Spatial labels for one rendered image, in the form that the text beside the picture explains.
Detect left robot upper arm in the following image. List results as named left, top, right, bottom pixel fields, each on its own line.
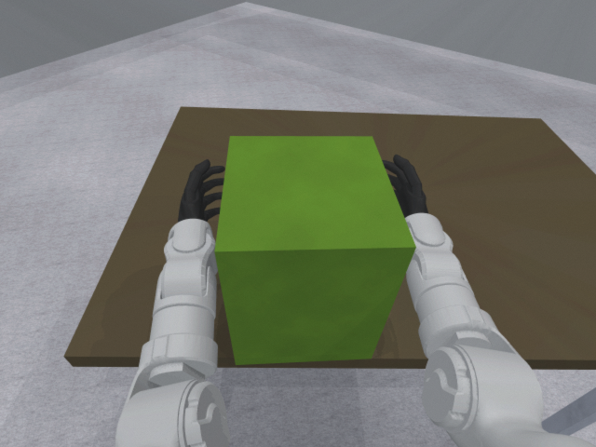
left=116, top=379, right=230, bottom=447

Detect robot left forearm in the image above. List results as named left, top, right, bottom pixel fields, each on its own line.
left=115, top=219, right=218, bottom=447

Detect right robot upper arm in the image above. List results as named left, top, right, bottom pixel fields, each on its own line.
left=421, top=344, right=596, bottom=447

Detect table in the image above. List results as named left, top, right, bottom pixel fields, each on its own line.
left=64, top=107, right=596, bottom=436

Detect robot right forearm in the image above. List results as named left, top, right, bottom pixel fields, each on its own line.
left=405, top=213, right=544, bottom=418

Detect robot right hand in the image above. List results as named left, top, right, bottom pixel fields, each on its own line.
left=382, top=155, right=428, bottom=218

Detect robot left hand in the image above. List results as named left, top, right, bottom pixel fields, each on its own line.
left=178, top=159, right=225, bottom=222

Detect carton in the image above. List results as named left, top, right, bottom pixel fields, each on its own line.
left=214, top=136, right=416, bottom=365

